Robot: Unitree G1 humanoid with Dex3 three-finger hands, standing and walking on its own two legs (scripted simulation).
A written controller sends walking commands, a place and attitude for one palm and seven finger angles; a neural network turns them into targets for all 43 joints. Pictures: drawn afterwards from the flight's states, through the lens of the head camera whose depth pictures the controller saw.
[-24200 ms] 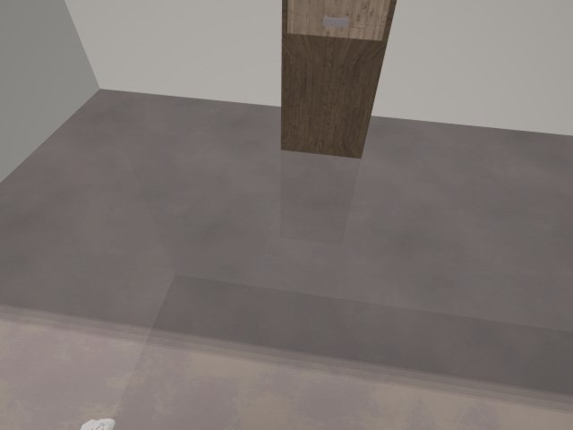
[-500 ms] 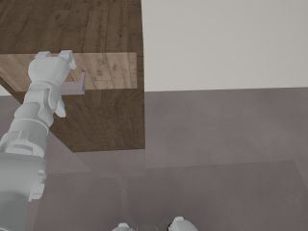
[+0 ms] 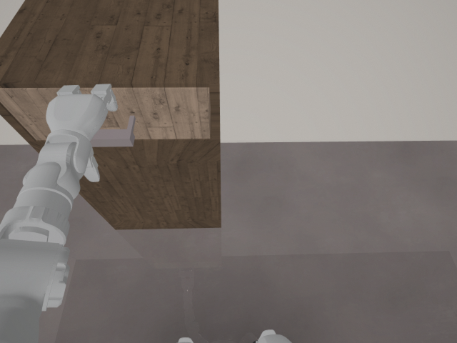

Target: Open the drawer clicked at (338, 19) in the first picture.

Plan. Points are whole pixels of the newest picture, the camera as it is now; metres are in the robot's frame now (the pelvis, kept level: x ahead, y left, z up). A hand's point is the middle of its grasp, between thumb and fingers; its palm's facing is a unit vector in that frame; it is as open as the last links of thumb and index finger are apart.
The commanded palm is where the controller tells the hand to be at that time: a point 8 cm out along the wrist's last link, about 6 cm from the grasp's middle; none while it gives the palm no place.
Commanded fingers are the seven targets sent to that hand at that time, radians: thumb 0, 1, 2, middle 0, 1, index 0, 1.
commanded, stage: re-aim the fingers above the handle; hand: left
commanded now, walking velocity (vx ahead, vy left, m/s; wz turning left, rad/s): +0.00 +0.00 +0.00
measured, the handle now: (110, 129) +0.54 +0.24 -0.01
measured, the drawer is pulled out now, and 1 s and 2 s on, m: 0.00 0.00 0.00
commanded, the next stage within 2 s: lower the fingers behind the handle in 1.84 s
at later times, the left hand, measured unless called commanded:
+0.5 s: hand (86, 135) +0.48 +0.25 +0.05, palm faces -0.07 +0.01 -1.00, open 13.8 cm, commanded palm +0.47 +0.24 +0.11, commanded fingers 0.00 -0.50 0.30 -0.30 -1.20 -0.30 -1.20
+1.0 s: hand (107, 133) +0.48 +0.22 +0.05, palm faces -0.05 -0.02 -1.00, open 13.8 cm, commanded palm +0.47 +0.22 +0.11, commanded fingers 0.00 -0.50 0.30 -0.30 -1.20 -0.30 -1.20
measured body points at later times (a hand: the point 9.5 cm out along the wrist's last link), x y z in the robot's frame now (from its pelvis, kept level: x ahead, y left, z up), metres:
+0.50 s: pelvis -0.01 +0.00 +0.00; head +0.09 +0.01 +0.44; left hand +0.48 +0.25 +0.10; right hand -0.01 -0.27 -0.13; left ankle -0.04 +0.11 -0.70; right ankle -0.01 -0.13 -0.70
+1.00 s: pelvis -0.01 +0.01 +0.00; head +0.09 +0.01 +0.44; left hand +0.48 +0.21 +0.10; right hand +0.00 -0.26 -0.13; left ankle -0.04 +0.11 -0.70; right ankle -0.01 -0.13 -0.70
